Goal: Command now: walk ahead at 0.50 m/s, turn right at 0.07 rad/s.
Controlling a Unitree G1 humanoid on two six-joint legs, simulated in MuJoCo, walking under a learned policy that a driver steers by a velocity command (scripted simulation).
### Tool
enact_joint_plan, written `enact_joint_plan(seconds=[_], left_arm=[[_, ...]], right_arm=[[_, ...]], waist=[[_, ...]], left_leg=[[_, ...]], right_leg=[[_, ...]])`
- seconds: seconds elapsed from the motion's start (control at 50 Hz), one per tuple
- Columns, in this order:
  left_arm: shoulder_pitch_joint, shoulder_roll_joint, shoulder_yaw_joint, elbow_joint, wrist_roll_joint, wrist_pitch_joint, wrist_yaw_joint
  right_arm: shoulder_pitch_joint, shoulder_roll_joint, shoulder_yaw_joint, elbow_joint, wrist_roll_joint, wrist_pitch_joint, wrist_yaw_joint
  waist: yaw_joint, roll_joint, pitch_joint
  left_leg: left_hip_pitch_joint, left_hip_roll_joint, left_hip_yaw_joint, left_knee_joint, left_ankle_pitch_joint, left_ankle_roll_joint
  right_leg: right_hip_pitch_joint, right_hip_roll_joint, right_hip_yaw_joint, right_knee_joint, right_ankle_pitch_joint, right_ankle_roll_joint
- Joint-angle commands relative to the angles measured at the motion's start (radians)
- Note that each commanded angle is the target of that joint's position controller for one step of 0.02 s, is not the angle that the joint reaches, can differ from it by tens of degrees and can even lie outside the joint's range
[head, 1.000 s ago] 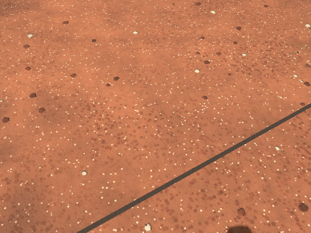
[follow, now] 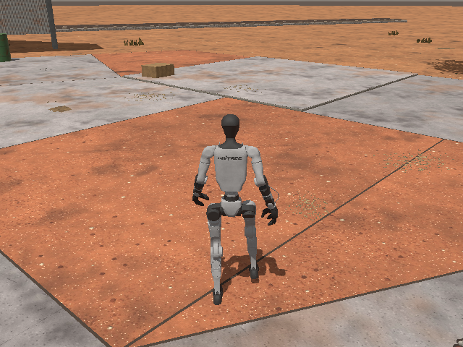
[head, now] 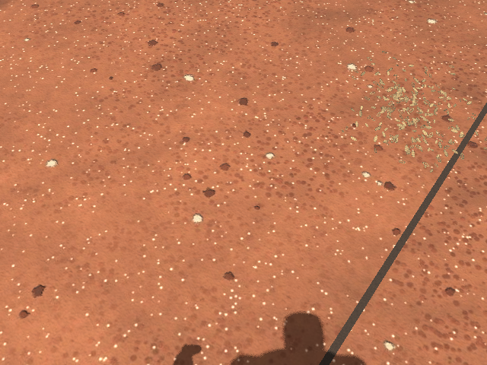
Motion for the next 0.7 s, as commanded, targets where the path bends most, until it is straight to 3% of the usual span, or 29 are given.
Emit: enact_joint_plan(seconds=[0.02, 0.06, 0.1, 0.14, 0.16, 0.18, 0.2, 0.22, 0.24, 0.26, 0.28, 0.32, 0.36, 0.4, 0.44, 0.48, 0.5, 0.52, 0.54, 0.56, 0.58, 0.64, 0.7], left_arm=[[-0.122, 0.038, 0.003, -0.095, -0.009, -0.021, -0.013], [-0.16, 0.047, 0.006, -0.113, -0.008, -0.026, -0.023], [-0.131, 0.068, 0.016, -0.109, 0.002, -0.033, -0.031], [0.058, 0.125, 0.043, -0.05, 0.021, -0.039, -0.024], [0.194, 0.193, 0.057, -0.026, 0.039, -0.038, -0.013], [0.226, 0.236, 0.06, -0.017, 0.04, -0.022, -0.009], [0.271, 0.165, 0.049, -0.006, 0.02, -0.005, -0.011], [0.194, 0.14, 0.037, -0.011, 0.012, 0.002, -0.01], [0.111, 0.11, 0.026, -0.012, 0.01, 0.003, -0.008], [0.051, 0.078, 0.015, -0.012, 0.012, 0.003, -0.009], [0.011, 0.069, 0.012, -0.007, 0.023, 0.001, -0.011], [-0.049, 0.072, 0.015, 0.006, 0.037, -0.002, -0.016], [-0.064, 0.085, 0.019, 0.025, 0.038, -0.001, -0.011], [-0.052, 0.097, 0.021, 0.05, 0.031, 0.007, -0.004], [-0.059, 0.093, 0.016, 0.069, 0.025, 0.018, -0.001], [-0.046, 0.058, 0.0, 0.093, 0.021, 0.024, -0.001], [-0.009, 0.038, -0.009, 0.113, 0.027, 0.026, -0.001], [0.046, 0.045, -0.006, 0.122, 0.035, 0.025, -0.002], [0.067, 0.036, -0.007, 0.131, 0.029, 0.033, 0.007], [0.038, 0.062, -0.003, 0.138, 0.028, 0.04, 0.015], [0.031, 0.063, 0.0, 0.142, 0.024, 0.046, 0.022], [0.054, 0.062, 0.0, 0.175, 0.026, 0.054, 0.029], [0.043, 0.062, 0.002, 0.2, 0.016, 0.049, 0.028]], right_arm=[[0.007, -0.178, -0.039, -0.038, 0.009, -0.005, -0.007], [0.024, -0.179, -0.038, -0.02, 0.008, 0.008, -0.01], [0.022, -0.19, -0.041, -0.01, 0.004, 0.024, -0.017], [-0.008, -0.189, -0.036, -0.02, 0.004, 0.03, -0.024], [-0.017, -0.147, -0.018, -0.051, -0.021, 0.022, -0.027], [0.161, -0.03, 0.022, -0.035, -0.033, 0.012, -0.014], [0.164, -0.125, 0.001, 0.004, -0.01, 0.01, -0.011], [0.057, -0.173, -0.015, -0.026, 0.015, 0.012, -0.011], [-0.016, -0.156, -0.012, -0.043, 0.012, 0.02, -0.02], [-0.044, -0.145, -0.014, -0.045, -0.003, 0.035, -0.028], [-0.029, -0.127, -0.014, -0.042, -0.009, 0.053, -0.034], [0.014, -0.077, -0.004, -0.024, -0.012, 0.079, -0.043], [-0.004, -0.064, 0.002, -0.023, -0.021, 0.089, -0.049], [-0.038, -0.08, -0.003, -0.023, -0.022, 0.099, -0.05], [-0.073, -0.087, -0.008, -0.025, -0.025, 0.107, -0.048], [-0.11, -0.089, -0.01, -0.033, -0.042, 0.107, -0.047], [-0.13, -0.111, -0.011, -0.05, -0.046, 0.104, -0.05], [-0.157, -0.175, -0.022, -0.062, -0.037, 0.102, -0.057], [-0.184, -0.173, -0.028, -0.041, -0.028, 0.099, -0.053], [-0.201, -0.118, -0.017, -0.043, -0.03, 0.092, -0.046], [-0.207, -0.09, -0.007, -0.035, -0.037, 0.084, -0.044], [-0.197, -0.093, -0.005, -0.012, -0.025, 0.061, -0.04], [-0.187, -0.098, -0.005, 0.012, -0.02, 0.059, -0.043]], waist=[[-0.002, 0.11, 0.028], [0.0, 0.113, 0.045], [0.032, 0.13, 0.011], [0.136, 0.121, -0.118], [0.182, 0.039, -0.259], [0.126, -0.221, -0.424], [0.174, -0.137, -0.509], [0.169, -0.092, -0.352], [0.14, -0.037, -0.247], [0.11, -0.008, -0.176], [0.071, -0.033, -0.151], [0.026, -0.07, -0.137], [0.029, -0.081, -0.153], [0.044, -0.076, -0.161], [0.044, -0.063, -0.123], [0.041, -0.039, -0.065], [0.052, -0.003, -0.033], [0.103, 0.101, -0.009], [0.124, 0.206, -0.009], [0.104, 0.181, 0.015], [0.105, 0.17, 0.009], [0.1, 0.125, -0.024], [0.089, 0.089, -0.057]], left_leg=[[-0.041, 0.254, -0.13, -0.081, 0.255, 0.146], [0.022, 0.275, -0.135, -0.038, 0.329, 0.131], [0.077, 0.277, -0.128, 0.057, 0.507, 0.097], [0.034, 0.206, -0.078, 0.283, 0.707, 0.039], [-0.139, 0.15, -0.048, 0.518, 0.464, -0.008], [-0.482, 0.009, -0.025, 0.9, -0.367, -0.084], [-0.515, 0.019, -0.156, 1.011, -0.488, -0.087], [-0.575, 0.064, -0.136, 1.029, -0.442, -0.088], [-0.581, 0.105, -0.099, 0.972, -0.372, -0.096], [-0.545, 0.132, -0.092, 0.908, -0.323, -0.107], [-0.444, 0.157, -0.096, 0.839, -0.279, -0.113], [-0.291, 0.144, -0.062, 0.697, -0.235, -0.128], [-0.211, 0.136, -0.049, 0.562, -0.15, -0.127], [-0.159, 0.13, -0.043, 0.476, -0.035, -0.115], [-0.104, 0.122, -0.036, 0.383, 0.041, -0.094], [-0.048, 0.123, -0.042, 0.266, 0.088, -0.064], [-0.04, 0.17, -0.094, 0.193, 0.133, -0.044], [-0.061, 0.217, -0.129, 0.188, 0.157, -0.014], [-0.196, 0.193, -0.124, 0.157, -0.088, 0.004], [-0.262, 0.166, -0.117, 0.126, -0.17, -0.01], [-0.276, 0.159, -0.108, 0.121, -0.147, -0.03], [-0.2, 0.141, -0.082, 0.172, 0.057, -0.051], [-0.147, 0.134, -0.071, 0.205, 0.183, -0.044]], right_leg=[[0.063, 0.032, -0.034, -0.1, 0.095, -0.002], [0.055, 0.046, -0.032, -0.15, 0.056, -0.022], [0.128, 0.073, -0.039, -0.195, 0.015, -0.05], [0.427, 0.102, -0.071, -0.261, 0.162, -0.1], [0.719, -0.057, 0.071, -0.175, 0.525, -0.16], [1.073, -0.344, 0.406, -0.133, 0.784, -0.36], [1.047, -0.328, 0.476, -0.174, 0.653, -0.369], [0.919, -0.274, 0.348, -0.213, 0.601, -0.325], [0.782, -0.221, 0.271, -0.249, 0.562, -0.29], [0.648, -0.19, 0.219, -0.287, 0.526, -0.274], [0.523, -0.163, 0.176, -0.326, 0.492, -0.261], [0.369, -0.127, 0.099, -0.374, 0.467, -0.259], [0.332, -0.112, 0.064, -0.388, 0.417, -0.256], [0.324, -0.113, 0.067, -0.408, 0.223, -0.244], [0.276, -0.097, 0.073, -0.422, -0.069, -0.214], [0.226, -0.048, 0.075, -0.418, -0.35, -0.147], [0.213, -0.015, 0.067, -0.395, -0.437, -0.1], [0.208, 0.045, 0.031, -0.346, -0.447, -0.061], [0.313, 0.088, -0.038, -0.319, -0.362, -0.036], [0.374, 0.088, -0.045, -0.288, -0.303, -0.025], [0.404, 0.081, -0.044, -0.277, -0.262, -0.031], [0.42, 0.067, -0.032, -0.27, -0.156, -0.042], [0.441, 0.062, -0.033, -0.257, -0.057, -0.04]])
Keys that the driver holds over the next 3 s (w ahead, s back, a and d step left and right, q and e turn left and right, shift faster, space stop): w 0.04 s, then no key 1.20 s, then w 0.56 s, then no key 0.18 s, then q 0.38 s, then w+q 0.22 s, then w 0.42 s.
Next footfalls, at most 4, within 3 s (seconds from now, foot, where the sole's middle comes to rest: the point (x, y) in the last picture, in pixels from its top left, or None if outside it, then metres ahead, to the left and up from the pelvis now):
0.14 right None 0.27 -0.14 -0.78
0.50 left None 0.27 0.10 -0.78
1.92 right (271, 301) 0.65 -0.13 -0.78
2.48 left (192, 322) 0.61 0.10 -0.78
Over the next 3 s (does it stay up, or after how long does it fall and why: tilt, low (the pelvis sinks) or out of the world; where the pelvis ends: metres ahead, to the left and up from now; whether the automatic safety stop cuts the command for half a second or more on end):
stays up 0.83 0.04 -0.03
